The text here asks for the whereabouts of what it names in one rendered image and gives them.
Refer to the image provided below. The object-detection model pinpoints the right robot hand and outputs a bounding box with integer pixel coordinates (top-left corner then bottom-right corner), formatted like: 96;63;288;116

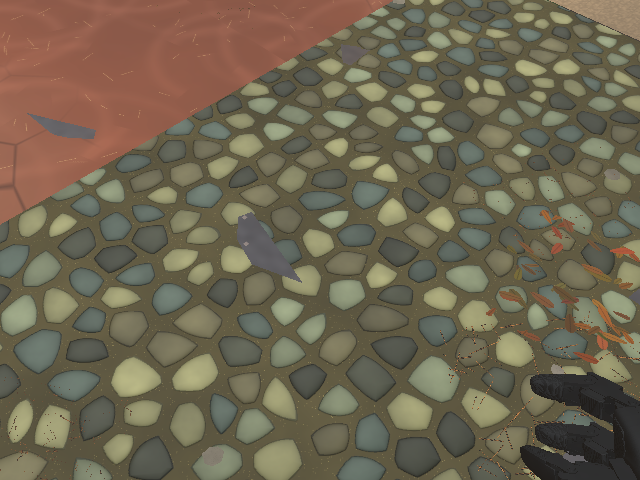
520;372;640;480

